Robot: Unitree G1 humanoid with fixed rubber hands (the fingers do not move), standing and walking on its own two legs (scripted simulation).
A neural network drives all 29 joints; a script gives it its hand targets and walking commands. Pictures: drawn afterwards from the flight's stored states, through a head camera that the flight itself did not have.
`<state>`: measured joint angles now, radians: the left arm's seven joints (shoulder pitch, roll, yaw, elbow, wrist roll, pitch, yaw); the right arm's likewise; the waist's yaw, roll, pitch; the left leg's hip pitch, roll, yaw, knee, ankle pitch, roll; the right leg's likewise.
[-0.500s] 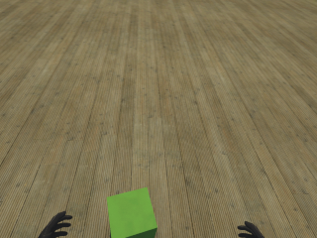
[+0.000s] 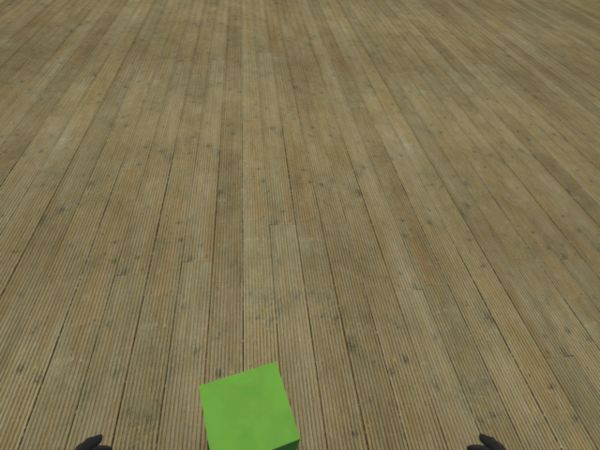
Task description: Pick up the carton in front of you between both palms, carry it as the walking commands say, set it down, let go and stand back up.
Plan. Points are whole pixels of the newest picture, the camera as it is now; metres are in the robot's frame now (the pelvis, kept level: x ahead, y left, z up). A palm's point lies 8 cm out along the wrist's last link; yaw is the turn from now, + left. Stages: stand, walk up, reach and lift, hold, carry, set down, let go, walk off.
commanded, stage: stand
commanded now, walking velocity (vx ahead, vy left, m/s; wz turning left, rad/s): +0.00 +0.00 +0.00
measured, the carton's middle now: (248, 425) +0.34 +0.08 -0.65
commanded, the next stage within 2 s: none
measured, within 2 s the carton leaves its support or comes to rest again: neither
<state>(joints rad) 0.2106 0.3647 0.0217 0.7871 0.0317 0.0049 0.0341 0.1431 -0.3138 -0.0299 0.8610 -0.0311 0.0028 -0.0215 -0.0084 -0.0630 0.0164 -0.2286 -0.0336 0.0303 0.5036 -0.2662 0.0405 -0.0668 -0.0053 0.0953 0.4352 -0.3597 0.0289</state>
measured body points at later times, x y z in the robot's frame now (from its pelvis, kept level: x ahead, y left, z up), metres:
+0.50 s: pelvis -0.02 +0.00 +0.01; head -0.02 +0.02 +0.46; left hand +0.08 +0.30 -0.12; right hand +0.09 -0.31 -0.10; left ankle +0.00 +0.09 -0.74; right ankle -0.08 -0.15 -0.74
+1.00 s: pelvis -0.02 +0.00 +0.01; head -0.02 +0.01 +0.46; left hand +0.07 +0.31 -0.12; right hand +0.08 -0.32 -0.10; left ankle +0.00 +0.09 -0.74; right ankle -0.08 -0.15 -0.74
